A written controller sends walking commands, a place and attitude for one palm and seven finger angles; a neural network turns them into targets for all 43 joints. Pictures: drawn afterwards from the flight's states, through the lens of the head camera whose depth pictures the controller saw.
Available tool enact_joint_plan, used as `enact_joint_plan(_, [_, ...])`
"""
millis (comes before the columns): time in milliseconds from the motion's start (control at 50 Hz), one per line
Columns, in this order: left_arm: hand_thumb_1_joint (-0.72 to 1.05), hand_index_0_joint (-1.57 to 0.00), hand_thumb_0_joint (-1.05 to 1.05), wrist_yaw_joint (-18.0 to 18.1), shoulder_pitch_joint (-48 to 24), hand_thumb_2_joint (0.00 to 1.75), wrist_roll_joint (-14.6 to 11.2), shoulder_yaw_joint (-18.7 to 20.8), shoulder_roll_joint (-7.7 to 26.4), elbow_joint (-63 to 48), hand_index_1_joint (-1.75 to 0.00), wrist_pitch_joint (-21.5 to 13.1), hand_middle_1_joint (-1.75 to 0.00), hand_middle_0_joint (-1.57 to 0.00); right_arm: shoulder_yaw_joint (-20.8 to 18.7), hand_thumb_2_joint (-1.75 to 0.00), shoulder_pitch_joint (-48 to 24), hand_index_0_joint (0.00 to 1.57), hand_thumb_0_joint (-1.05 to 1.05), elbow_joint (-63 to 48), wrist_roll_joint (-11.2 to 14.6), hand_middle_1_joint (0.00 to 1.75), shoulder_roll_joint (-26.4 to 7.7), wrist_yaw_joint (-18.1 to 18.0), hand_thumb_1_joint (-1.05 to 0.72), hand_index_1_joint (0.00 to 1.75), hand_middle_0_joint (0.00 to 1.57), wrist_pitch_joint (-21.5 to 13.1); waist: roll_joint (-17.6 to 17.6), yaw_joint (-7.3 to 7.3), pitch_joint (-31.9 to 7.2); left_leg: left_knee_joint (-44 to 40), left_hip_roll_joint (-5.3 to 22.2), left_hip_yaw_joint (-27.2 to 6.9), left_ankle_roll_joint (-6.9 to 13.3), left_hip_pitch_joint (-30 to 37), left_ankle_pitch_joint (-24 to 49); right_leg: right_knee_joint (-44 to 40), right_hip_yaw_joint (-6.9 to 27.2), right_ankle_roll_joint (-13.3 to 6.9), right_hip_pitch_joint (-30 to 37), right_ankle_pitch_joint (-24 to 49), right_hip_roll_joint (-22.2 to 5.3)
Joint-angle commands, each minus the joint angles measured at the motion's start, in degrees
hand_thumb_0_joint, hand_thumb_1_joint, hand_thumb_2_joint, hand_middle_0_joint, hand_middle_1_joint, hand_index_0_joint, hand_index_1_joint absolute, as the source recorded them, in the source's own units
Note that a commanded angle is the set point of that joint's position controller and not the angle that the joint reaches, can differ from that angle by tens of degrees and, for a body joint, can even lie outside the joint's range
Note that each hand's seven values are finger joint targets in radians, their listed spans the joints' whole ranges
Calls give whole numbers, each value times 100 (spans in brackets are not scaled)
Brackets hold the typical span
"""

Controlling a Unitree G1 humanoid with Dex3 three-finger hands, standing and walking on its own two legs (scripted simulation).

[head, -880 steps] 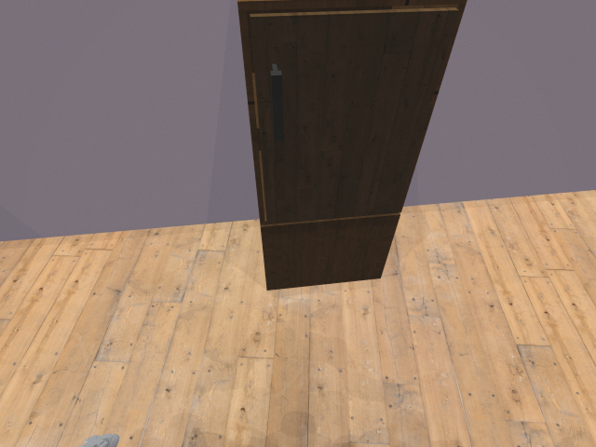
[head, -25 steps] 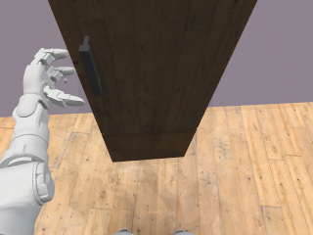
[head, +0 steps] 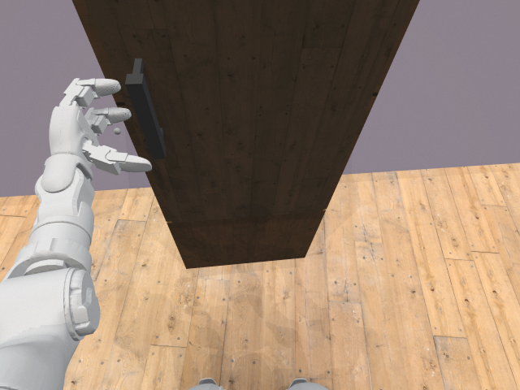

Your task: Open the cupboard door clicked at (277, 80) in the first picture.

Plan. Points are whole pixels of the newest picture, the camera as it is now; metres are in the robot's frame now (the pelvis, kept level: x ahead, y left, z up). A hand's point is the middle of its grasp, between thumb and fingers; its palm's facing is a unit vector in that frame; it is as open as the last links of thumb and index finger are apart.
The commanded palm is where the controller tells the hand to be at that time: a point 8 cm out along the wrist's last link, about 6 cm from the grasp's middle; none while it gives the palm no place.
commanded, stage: slide the fingers in behind the handle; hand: left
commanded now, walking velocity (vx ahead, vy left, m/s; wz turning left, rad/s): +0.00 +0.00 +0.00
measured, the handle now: (149, 112) +0.53 +0.15 +0.10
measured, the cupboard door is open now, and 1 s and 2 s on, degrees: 0 0 0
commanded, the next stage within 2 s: close the thumb around the handle in 1.24 s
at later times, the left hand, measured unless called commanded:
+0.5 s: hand (126, 134) +0.47 +0.18 +0.11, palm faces +0.11 -0.99 -0.02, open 14.0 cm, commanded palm +0.46 +0.19 +0.11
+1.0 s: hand (143, 138) +0.47 +0.15 +0.11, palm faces +0.07 -1.00 -0.05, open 14.0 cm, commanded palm +0.45 +0.16 +0.11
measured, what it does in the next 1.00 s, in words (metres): stands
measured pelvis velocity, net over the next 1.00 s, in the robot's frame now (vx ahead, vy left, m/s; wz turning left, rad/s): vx -0.01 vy -0.01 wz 0.07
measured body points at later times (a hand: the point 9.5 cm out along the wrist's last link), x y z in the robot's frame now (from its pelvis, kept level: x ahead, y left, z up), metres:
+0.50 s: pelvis -0.01 -0.01 +0.00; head +0.08 +0.00 +0.44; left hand +0.46 +0.23 +0.11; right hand +0.03 -0.27 -0.12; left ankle +0.00 +0.07 -0.70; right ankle -0.01 -0.11 -0.70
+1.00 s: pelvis -0.01 -0.01 +0.00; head +0.07 +0.00 +0.44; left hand +0.46 +0.21 +0.11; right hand +0.04 -0.27 -0.13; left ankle +0.00 +0.07 -0.70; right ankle -0.01 -0.11 -0.70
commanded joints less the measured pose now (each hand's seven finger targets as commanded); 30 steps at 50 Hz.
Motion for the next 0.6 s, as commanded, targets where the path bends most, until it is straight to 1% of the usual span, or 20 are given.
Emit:
enact_joint_plan(0, [-50, -30, 0, -12, -2838, 30, -30, -235, 814, -1503, -120, -466, -120, -30, -387, -90, 553, 20, 0, -360, -8, 30, -983, -57, -90, 30, 20, -191, 523, -128, -2269, -463, 95, -752, -244, 2503, 2639, -384, 208, 18, 114, 1817, 178])
enact_joint_plan(20, [-50, -30, 0, 2, -2773, 30, -27, -304, 692, -1542, -120, -469, -120, -30, -388, -90, 546, 20, 0, -364, -16, 30, -967, -43, -90, 30, 20, -200, 642, -96, -2370, -449, 91, -771, -263, 2609, 2686, -372, 204, 10, 71, 1789, 178])
enact_joint_plan(40, [-50, -30, 0, 16, -2831, 30, -28, -389, 595, -1442, -120, -444, -120, -30, -386, -90, 536, 20, 0, -321, -12, 30, -962, -44, -90, 30, 20, -204, 525, -172, -2214, -445, 101, -775, -259, 2571, 2581, -397, 195, 15, -18, 1746, 178])
enact_joint_plan(80, [-50, -30, 0, 70, -2921, 30, -60, -336, 638, -1239, -120, -430, -120, -30, -371, -90, 542, 20, 0, -279, -17, 30, -989, -57, -90, 30, 20, -213, 241, -212, -1914, -492, 64, -747, -206, 2264, 2241, -451, 214, 16, 47, 1645, 175])
enact_joint_plan(120, [-50, -30, 0, 106, -3001, 30, -17, -318, 679, -1171, -120, -417, -120, -30, -374, -90, 531, 20, 0, -259, -13, 30, -990, -67, -90, 30, 20, -241, 241, -217, -2003, -502, 44, -750, -203, 2215, 2093, -438, 240, 23, 63, 1603, 156])
enact_joint_plan(140, [-50, -30, 0, 103, -3167, 30, -4, -491, 516, -1283, -120, -440, -120, -30, -365, -90, 504, 20, 0, -248, -15, 30, -960, -64, -90, 30, 20, -265, 343, -269, -2027, -500, 41, -744, -205, 2279, 2130, -436, 242, 24, 49, 1641, 144])
enact_joint_plan(160, [-50, -30, 0, 112, -3108, 30, 3, -490, 472, -1274, -120, -457, -120, -30, -378, -90, 517, 20, 0, -250, -18, 30, -955, -54, -90, 30, 20, -285, 388, -218, -2089, -491, 45, -773, -225, 2367, 2173, -418, 227, 11, 18, 1615, 146])
enact_joint_plan(180, [-50, -30, 0, 112, -3180, 30, -4, -674, 271, -1378, -120, -489, -120, -30, -378, -90, 521, 20, 0, -259, -21, 30, -948, -46, -90, 30, 20, -306, 480, -269, -2177, -461, 56, -813, -237, 2543, 2359, -386, 204, 1, -73, 1647, 150])
enact_joint_plan(200, [-50, -30, 0, 140, -3230, 30, 7, -645, 292, -1404, -120, -511, -120, -30, -386, -90, 516, 20, 0, -213, -30, 30, -940, -33, -90, 30, 20, -321, 628, -226, -2253, -447, 75, -847, -276, 2654, 2461, -364, 193, 0, -142, 1634, 145])
enact_joint_plan(220, [-50, -30, 0, 157, -3198, 30, -7, -723, 173, -1325, -120, -498, -120, -30, -381, -90, 500, 20, 0, -211, -30, 30, -940, -23, -90, 30, 20, -329, 504, -250, -2195, -443, 73, -858, -274, 2633, 2375, -377, 191, 3, -181, 1591, 157])
enact_joint_plan(240, [-50, -30, 0, 167, -3331, 30, -24, -872, 12, -1246, -120, -492, -120, -30, -374, -90, 477, 20, 0, -185, -19, 30, -937, -19, -90, 30, 20, -342, 325, -341, -2005, -473, 76, -884, -267, 2534, 2172, -411, 180, 11, -249, 1482, 159])
enact_joint_plan(260, [-50, -30, 0, 182, -3333, 30, -37, -835, -5, -1100, -120, -469, -120, -30, -379, -90, 477, 20, 0, -166, -27, 30, -952, -21, -90, 30, 20, -361, 223, -338, -1927, -491, 58, -870, -248, 2403, 1969, -432, 191, 13, -240, 1389, 152])
enact_joint_plan(280, [-50, -30, 0, 219, -3434, 30, -33, -762, 118, -1151, -120, -496, -120, -30, -385, -90, 495, 20, 0, -153, -23, 30, -977, -39, -90, 30, 20, -376, 214, -360, -1973, -476, 51, -861, -227, 2404, 1954, -424, 202, 6, -214, 1399, 145])
enact_joint_plan(300, [-50, -30, 0, 242, -3497, 30, -29, -795, 82, -1184, -120, -500, -120, -30, -376, -90, 469, 20, 0, -149, -31, 30, -966, -32, -90, 30, 20, -396, 249, -342, -2054, -481, 25, -843, -223, 2384, 1923, -425, 221, 18, -161, 1426, 135])
enact_joint_plan(340, [-50, -30, 0, 252, -3450, 30, -13, -950, -126, -1213, -120, -512, -120, -30, -382, -90, 446, 20, 0, -141, -24, 30, -940, -12, -90, 30, 20, -434, 369, -337, -2140, -447, 25, -855, -237, 2512, 2010, -408, 215, 5, -220, 1467, 133])
enact_joint_plan(380, [-50, -30, 0, 253, -3655, 30, -16, -1229, -430, -1264, -120, -528, -120, -30, -384, -90, 454, 20, 0, -103, -30, 30, -920, -3, -90, 30, 20, -460, 358, -440, -2096, -437, 34, -896, -243, 2582, 2065, -399, 189, 9, -336, 1453, 132])
enact_joint_plan(420, [-50, -30, 0, 292, -3676, 30, -14, -1022, -154, -1094, -120, -487, -120, -30, -388, -90, 462, 20, 0, -33, -30, 30, -967, -11, -90, 30, 20, -468, 278, -433, -2016, -439, 15, -859, -228, 2398, 1838, -439, 224, 17, -303, 1390, 122])
enact_joint_plan(460, [-50, -30, 0, 274, -3686, 30, -21, -1136, -304, -1038, -120, -458, -120, -30, -372, -90, 445, 20, 0, -46, -23, 30, -948, -7, -90, 30, 20, -493, 133, -466, -1972, -449, -5, -853, -200, 2281, 1715, -452, 231, 19, -259, 1371, 120])
enact_joint_plan(520, [-50, -30, 0, 254, -3815, 30, -33, -1330, -520, -1076, -120, -454, -120, -30, -365, -90, 435, 20, 0, -20, -29, 30, -927, 2, -90, 30, 20, -520, 384, -487, -2057, -415, -21, -865, -217, 2416, 1827, -427, 223, 8, -337, 1420, 114])
enact_joint_plan(580, [-50, -30, 0, 261, -3775, 30, -64, -1290, -501, -1129, -120, -470, -120, -30, -385, -90, 476, 20, 0, -11, -31, 30, -940, 5, -90, 30, 20, -542, 285, -465, -2204, -385, -31, -867, -201, 2459, 1919, -416, 223, 2, -251, 1497, 116])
